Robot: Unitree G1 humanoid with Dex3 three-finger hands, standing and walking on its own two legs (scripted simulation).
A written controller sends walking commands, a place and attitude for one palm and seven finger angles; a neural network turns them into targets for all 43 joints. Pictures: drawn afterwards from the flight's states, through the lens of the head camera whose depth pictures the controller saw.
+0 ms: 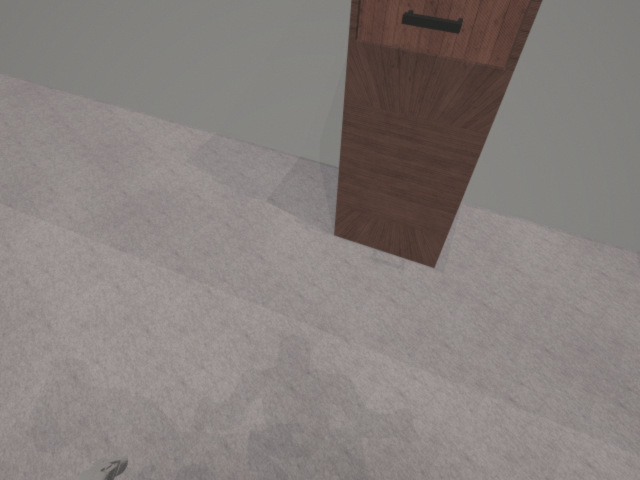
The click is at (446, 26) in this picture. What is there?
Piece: drawer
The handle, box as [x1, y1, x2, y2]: [401, 10, 462, 33]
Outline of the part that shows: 402,17 401,23 457,33 459,31 462,20 461,18 455,21 414,14 412,12 413,10 405,12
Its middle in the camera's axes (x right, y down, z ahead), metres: +0.27 -0.52 +0.93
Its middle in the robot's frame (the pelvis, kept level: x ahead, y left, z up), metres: +1.08 -0.21 +0.14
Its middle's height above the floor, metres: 0.90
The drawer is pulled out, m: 0.00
